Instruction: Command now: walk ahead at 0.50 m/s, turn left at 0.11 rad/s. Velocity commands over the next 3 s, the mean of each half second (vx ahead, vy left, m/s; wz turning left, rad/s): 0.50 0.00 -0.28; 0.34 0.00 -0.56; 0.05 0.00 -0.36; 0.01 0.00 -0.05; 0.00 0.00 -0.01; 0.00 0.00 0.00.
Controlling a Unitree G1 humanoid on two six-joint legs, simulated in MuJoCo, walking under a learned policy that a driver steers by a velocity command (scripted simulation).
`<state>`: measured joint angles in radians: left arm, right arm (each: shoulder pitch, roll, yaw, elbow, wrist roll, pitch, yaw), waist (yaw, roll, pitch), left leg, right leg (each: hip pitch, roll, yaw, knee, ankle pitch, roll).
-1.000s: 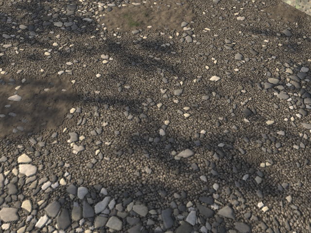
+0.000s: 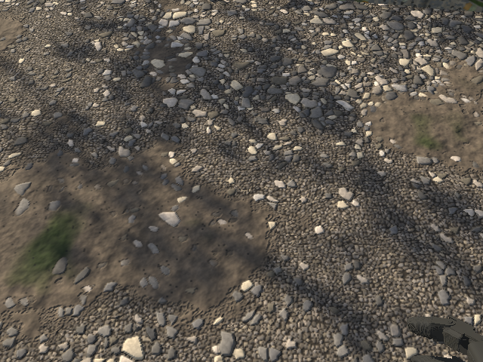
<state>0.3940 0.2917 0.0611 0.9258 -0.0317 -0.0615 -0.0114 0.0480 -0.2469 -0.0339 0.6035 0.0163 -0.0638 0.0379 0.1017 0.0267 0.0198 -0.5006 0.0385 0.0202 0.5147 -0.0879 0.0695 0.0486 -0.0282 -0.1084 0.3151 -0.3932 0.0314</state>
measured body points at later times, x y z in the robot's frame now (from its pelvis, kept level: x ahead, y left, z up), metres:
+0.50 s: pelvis +0.26 -0.01 +0.00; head +0.29 -0.02 +0.45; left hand +0.50 +0.18 -0.10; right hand +0.23 -0.30 -0.13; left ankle +0.13 +0.12 -0.73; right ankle +0.40 -0.16 -0.71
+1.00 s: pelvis +0.51 -0.09 +0.00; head +0.54 -0.11 +0.45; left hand +0.74 +0.13 -0.11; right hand +0.58 -0.41 -0.08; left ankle +0.68 -0.06 -0.73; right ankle +0.40 -0.14 -0.73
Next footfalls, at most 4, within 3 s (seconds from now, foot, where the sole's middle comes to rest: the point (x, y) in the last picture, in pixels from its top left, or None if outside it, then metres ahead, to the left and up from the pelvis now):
0.02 left None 0.16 0.12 -0.76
0.56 right None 0.43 -0.15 -0.76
1.00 left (293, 288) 0.68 -0.05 -0.76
1.38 right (360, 355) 0.50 -0.23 -0.76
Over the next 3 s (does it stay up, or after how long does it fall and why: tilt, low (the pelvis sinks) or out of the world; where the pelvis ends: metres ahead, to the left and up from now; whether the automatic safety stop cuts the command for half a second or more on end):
stays up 0.56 -0.12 0.01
